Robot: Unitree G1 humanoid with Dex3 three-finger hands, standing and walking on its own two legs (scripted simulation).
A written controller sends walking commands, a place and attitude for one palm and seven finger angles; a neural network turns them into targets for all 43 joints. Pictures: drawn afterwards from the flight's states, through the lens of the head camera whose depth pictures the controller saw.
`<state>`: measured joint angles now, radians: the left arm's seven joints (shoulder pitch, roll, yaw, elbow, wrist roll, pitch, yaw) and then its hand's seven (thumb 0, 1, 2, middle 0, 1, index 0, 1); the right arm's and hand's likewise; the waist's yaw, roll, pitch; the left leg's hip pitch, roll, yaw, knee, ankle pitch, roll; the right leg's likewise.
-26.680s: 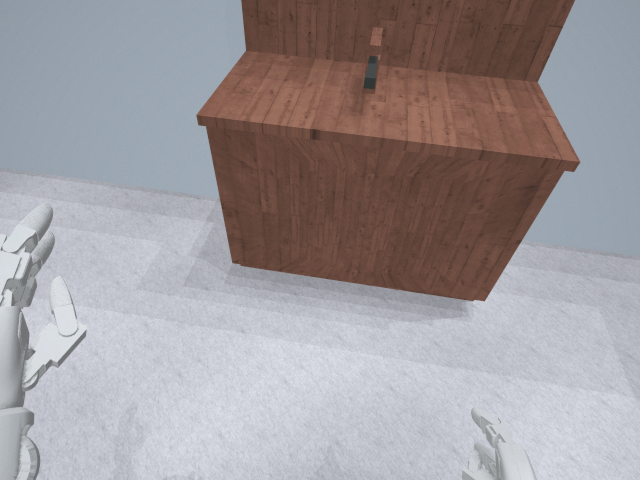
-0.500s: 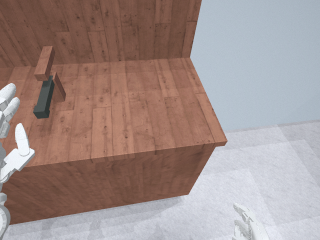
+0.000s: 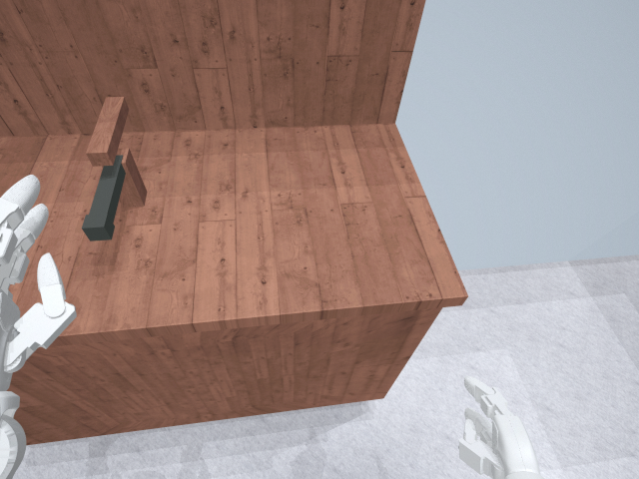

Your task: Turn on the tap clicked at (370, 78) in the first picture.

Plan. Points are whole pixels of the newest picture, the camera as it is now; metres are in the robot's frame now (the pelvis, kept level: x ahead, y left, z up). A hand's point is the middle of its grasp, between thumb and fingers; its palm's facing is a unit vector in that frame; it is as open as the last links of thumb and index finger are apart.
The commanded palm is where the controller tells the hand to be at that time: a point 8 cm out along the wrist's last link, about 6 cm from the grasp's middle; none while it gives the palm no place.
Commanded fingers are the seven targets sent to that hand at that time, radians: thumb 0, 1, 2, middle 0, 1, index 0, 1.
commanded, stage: come to a stop and stand still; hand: left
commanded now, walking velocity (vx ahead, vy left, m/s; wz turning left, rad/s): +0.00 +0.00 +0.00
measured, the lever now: (98, 227) +0.39 +0.35 +0.04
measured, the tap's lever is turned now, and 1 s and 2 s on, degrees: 0 0 0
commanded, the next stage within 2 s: look again from close up in 0.82 s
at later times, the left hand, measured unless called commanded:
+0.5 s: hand (92, 278) +0.25 +0.25 +0.16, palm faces +0.37 -0.86 -0.35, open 7.4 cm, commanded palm +0.18 +0.27 +0.18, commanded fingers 0.00 0.90 0.90 -0.20 -0.30 -0.20 -0.30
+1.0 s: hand (100, 267) +0.25 +0.24 +0.17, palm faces +0.34 -0.88 -0.33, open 7.4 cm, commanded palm +0.20 +0.27 +0.18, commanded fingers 0.00 0.90 0.90 -0.20 -0.30 -0.20 -0.30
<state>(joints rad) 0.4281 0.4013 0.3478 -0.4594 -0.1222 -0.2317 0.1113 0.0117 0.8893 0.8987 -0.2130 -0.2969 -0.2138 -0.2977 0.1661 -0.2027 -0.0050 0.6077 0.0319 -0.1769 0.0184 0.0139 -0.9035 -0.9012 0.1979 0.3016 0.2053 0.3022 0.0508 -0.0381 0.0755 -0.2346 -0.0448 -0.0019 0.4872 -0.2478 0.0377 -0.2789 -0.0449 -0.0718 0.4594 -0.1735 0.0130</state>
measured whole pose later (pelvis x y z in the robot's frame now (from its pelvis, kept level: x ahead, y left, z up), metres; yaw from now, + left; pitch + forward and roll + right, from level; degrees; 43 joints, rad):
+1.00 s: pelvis +0.02 +0.01 +0.00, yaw -4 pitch -1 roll -1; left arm 0.40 0.35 0.36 -0.47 -0.04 -0.25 0.10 0.01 0.89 0.90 -0.21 -0.30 -0.21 -0.30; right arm 0.20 -0.18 0.02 0.57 0.00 -0.15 -0.01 0.01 -0.90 -0.90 0.20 0.30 0.21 0.30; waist 0.04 -0.04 0.06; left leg -0.16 -0.01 0.06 0.47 -0.29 0.04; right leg -0.22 0.00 -0.01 0.40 -0.17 0.02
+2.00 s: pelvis +0.00 -0.06 -0.02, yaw +1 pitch +1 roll +0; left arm 0.27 0.37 0.29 -0.27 -0.16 0.03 0.04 0.01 0.89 0.90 -0.21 -0.30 -0.21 -0.30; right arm 0.13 -0.25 0.01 0.68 0.03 -0.14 -0.07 0.02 -0.90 -0.90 0.20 0.30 0.21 0.30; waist 0.05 0.08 -0.02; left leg -0.34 0.02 -0.06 0.67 -0.35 -0.03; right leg -0.38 0.04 -0.10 0.65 -0.30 -0.05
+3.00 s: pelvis +0.01 -0.03 -0.02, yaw +2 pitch +0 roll -1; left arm 0.58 0.24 0.21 -0.49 -0.23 0.01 0.11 0.01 0.90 0.90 -0.21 -0.30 -0.21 -0.30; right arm 0.22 -0.23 0.04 0.63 0.04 -0.26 -0.08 0.02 -0.90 -0.90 0.20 0.30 0.21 0.30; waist 0.08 0.05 -0.06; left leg -0.35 -0.02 -0.05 0.71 -0.37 0.00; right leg -0.38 0.00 -0.09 0.68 -0.31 -0.03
